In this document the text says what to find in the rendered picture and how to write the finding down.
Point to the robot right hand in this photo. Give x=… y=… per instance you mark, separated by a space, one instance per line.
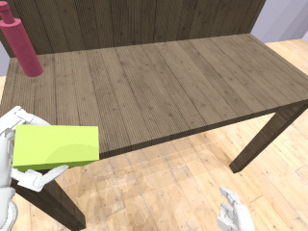
x=239 y=218

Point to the table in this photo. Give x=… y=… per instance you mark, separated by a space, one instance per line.
x=147 y=72

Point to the robot left hand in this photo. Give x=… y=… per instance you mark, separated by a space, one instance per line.
x=31 y=179

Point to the left robot forearm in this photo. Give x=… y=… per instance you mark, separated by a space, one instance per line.
x=8 y=209

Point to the sponge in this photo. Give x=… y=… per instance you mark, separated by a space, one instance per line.
x=39 y=147

